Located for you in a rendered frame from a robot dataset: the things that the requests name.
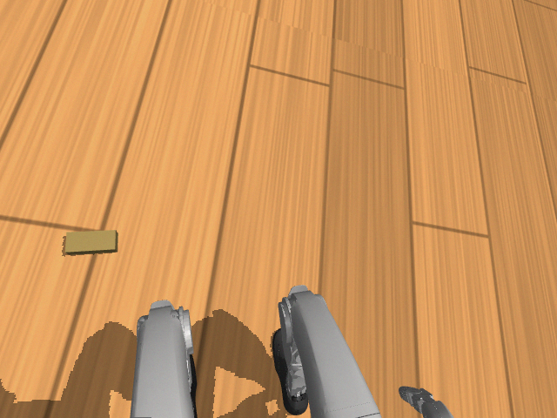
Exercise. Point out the small box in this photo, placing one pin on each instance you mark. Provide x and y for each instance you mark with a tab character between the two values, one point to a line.
91	242

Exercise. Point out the right robot foot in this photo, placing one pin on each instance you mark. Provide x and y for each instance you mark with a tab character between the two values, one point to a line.
293	405

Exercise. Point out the right robot hand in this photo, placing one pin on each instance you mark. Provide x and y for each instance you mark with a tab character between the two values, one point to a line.
424	403

